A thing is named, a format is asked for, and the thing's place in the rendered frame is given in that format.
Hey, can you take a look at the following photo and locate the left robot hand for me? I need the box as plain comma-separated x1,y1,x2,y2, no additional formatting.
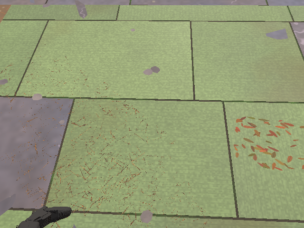
16,206,72,228

